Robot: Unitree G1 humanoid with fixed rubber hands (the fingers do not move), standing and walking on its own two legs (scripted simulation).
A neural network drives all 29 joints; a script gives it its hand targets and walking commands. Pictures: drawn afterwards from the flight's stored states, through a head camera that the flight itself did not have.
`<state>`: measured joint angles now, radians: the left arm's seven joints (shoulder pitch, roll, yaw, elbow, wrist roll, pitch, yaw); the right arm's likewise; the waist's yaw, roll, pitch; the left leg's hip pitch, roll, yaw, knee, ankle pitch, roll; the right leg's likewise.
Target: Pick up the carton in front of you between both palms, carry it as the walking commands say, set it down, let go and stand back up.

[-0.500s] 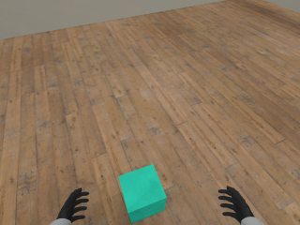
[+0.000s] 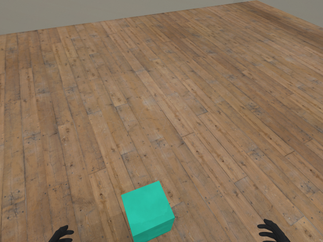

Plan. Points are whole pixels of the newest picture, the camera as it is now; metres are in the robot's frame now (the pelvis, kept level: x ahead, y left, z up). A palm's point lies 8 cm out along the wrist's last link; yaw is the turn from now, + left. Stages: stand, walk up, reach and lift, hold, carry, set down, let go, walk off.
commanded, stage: stand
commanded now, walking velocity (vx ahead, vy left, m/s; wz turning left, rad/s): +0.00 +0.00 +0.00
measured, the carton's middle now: (147, 213) +0.39 +0.05 -0.65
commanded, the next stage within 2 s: none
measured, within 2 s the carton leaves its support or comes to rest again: neither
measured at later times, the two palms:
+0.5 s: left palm out of the picture +0.09 +0.30 -0.11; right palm out of the picture +0.09 -0.30 -0.08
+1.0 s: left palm out of the picture +0.07 +0.30 -0.11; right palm out of the picture +0.07 -0.31 -0.09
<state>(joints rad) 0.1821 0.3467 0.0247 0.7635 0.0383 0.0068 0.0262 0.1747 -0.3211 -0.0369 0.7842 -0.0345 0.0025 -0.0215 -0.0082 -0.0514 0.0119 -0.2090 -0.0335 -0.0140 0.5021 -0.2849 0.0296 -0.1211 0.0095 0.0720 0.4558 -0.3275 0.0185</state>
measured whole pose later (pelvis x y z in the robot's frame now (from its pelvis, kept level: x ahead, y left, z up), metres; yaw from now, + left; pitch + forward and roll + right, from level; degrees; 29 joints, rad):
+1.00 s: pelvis -0.02 +0.00 +0.01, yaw +0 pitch -2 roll +0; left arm 0.15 0.39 -0.01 1.00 0.02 -0.01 0.01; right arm 0.12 -0.38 0.00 1.02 -0.01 -0.01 -0.01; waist -0.01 -0.03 0.03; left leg -0.15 -0.03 -0.02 0.38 -0.19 0.02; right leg -0.07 0.00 0.06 0.35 -0.24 0.02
